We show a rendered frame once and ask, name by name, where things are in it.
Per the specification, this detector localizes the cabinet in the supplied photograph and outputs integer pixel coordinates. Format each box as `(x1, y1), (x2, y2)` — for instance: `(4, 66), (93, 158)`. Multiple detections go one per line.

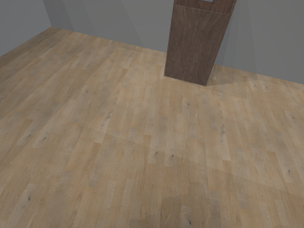
(163, 0), (237, 86)

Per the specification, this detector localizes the drawer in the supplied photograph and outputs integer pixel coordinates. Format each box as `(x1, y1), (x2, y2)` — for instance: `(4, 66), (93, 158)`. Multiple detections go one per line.
(176, 0), (234, 14)

